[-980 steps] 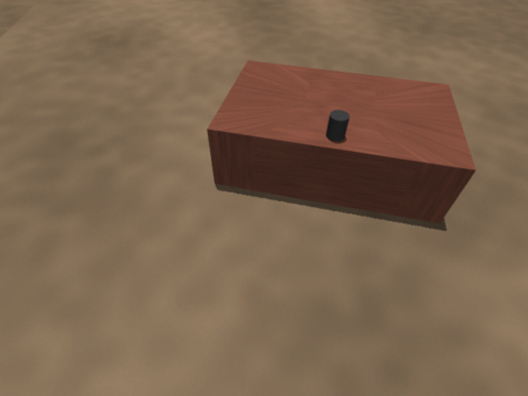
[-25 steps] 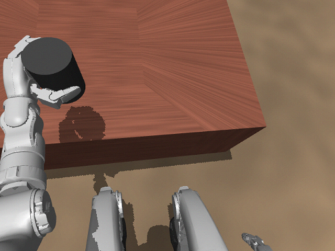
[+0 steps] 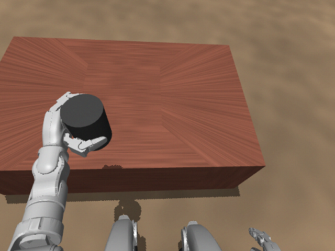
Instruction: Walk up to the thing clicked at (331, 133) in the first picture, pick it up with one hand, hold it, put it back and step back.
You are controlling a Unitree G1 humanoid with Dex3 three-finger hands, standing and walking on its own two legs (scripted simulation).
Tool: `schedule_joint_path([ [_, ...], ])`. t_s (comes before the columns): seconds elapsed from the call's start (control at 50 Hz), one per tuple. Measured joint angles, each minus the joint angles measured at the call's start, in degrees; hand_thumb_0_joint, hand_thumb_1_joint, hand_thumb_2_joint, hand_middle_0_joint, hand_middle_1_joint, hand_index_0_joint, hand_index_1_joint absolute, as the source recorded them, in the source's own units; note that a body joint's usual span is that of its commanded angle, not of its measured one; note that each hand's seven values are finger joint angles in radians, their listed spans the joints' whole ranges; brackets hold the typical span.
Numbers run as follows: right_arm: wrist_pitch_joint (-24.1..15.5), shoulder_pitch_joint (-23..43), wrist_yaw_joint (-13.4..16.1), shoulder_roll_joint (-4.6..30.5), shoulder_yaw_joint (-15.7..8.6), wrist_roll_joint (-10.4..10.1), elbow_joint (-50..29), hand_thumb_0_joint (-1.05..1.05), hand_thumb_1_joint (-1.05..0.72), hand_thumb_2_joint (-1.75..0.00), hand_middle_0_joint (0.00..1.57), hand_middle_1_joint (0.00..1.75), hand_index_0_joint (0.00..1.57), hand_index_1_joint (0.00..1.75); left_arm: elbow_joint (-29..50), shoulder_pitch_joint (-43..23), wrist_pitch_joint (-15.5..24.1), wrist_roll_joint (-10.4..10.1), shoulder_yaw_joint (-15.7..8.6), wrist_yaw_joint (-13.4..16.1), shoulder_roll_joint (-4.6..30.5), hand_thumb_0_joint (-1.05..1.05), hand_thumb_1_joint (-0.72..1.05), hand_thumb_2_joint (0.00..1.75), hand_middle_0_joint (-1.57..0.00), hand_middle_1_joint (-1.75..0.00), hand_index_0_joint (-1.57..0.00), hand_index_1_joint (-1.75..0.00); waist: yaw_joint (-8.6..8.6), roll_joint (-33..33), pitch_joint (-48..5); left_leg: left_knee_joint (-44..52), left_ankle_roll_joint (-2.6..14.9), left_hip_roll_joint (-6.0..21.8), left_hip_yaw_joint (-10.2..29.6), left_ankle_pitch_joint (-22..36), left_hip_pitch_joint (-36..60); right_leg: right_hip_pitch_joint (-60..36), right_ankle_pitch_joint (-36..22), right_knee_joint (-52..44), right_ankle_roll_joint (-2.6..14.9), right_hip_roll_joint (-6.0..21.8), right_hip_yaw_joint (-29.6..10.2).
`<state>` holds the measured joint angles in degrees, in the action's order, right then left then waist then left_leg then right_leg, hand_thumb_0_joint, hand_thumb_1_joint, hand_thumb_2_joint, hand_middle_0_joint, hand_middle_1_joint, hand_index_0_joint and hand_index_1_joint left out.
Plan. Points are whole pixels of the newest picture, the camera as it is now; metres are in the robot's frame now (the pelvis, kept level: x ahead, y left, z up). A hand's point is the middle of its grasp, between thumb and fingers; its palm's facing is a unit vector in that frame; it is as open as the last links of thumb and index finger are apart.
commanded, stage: lift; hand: left
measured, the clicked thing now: (88, 124) +0.41 +0.18 +0.04
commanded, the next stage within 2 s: hold in 1.00 s
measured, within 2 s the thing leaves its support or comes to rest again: neither
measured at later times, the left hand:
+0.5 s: hand (86, 117) +0.39 +0.17 +0.09, palm faces +0.05 -1.00 -0.02, open 11.5 cm
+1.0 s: hand (85, 117) +0.38 +0.16 +0.11, palm faces +0.05 -1.00 -0.01, open 11.5 cm
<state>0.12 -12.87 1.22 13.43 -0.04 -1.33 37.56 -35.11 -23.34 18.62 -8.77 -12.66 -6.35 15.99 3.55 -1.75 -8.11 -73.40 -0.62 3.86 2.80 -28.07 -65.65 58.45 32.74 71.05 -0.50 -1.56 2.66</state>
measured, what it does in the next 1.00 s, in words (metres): rises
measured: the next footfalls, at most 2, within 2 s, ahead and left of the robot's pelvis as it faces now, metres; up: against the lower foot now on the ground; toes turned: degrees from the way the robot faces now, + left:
none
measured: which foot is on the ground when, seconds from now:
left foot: down 0.00-1.00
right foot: down 0.00-1.00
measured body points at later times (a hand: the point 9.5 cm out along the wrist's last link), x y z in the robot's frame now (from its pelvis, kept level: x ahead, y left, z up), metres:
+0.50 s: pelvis +0.03 -0.01 +0.05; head +0.10 +0.00 +0.49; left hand +0.38 +0.22 +0.09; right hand +0.15 -0.25 -0.07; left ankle +0.06 +0.12 -0.62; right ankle +0.01 -0.13 -0.62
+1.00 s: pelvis +0.03 -0.01 +0.07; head +0.09 +0.00 +0.51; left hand +0.37 +0.21 +0.12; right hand +0.16 -0.26 -0.05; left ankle +0.06 +0.12 -0.62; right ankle +0.01 -0.13 -0.62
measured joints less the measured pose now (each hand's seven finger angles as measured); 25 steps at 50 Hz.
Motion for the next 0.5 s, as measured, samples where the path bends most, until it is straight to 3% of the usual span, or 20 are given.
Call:
schedule_joint_path([
  [0.16,-0.6,0.2,0.0,-0.1,-0.1,0.2,-0.5,0.01,-0.91,-0.90,0.21,0.30,0.20,0.30,1.7,2.4,0.7,-0.3,1.9,0.3,-1.3,-0.01,-0.52,1.02,-0.63,-0.91,-0.64,-0.92,-0.72,0.2,1.5,5.5,-0.09,-0.3,-0.5,1.4,6.7,-6.5,-1.4,-5.3,0.07,0.3,-0.3],
  [0.5,-0.4,-0.8,-0.3,-0.5,-0.3,0.3,-0.1,0.01,-0.91,-0.90,0.21,0.30,0.20,0.30,4.8,7.7,1.7,-1.1,3.7,0.0,-2.9,-0.01,-0.52,1.02,-0.63,-0.91,-0.64,-0.92,-1.30,0.3,2.7,13.6,-0.41,-0.4,-1.3,2.8,17.1,-16.4,-3.0,-13.3,0.31,0.5,-0.8],
])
